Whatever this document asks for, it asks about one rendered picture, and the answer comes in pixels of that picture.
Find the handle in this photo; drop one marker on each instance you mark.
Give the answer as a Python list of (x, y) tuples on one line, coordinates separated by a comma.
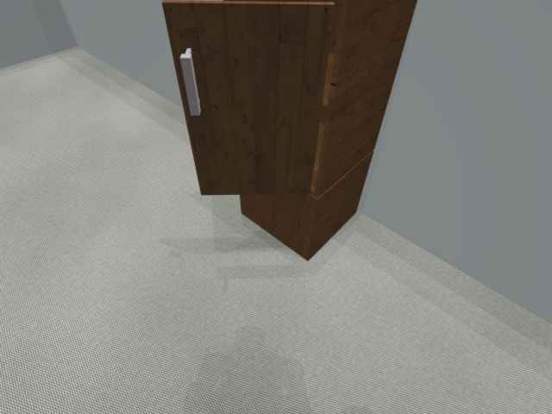
[(190, 82)]

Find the cupboard door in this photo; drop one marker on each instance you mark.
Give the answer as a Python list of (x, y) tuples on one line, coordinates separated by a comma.
[(260, 70)]

